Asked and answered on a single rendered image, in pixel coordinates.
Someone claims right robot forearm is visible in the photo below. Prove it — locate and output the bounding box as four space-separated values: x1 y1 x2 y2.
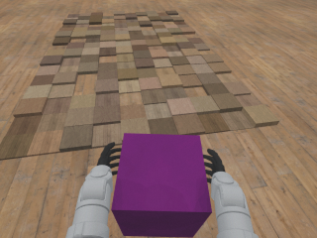
211 172 259 238

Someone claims carton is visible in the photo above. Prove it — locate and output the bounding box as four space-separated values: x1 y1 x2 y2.
111 133 212 238

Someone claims left robot hand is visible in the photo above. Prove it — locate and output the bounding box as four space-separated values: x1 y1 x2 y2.
97 142 122 176

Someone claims left robot forearm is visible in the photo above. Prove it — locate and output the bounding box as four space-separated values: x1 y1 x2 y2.
65 165 113 238

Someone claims right robot hand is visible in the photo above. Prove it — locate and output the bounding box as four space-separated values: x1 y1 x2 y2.
203 149 225 183

